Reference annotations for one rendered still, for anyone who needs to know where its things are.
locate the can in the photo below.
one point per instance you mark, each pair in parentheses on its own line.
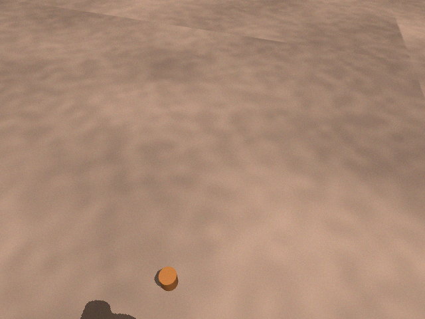
(168,278)

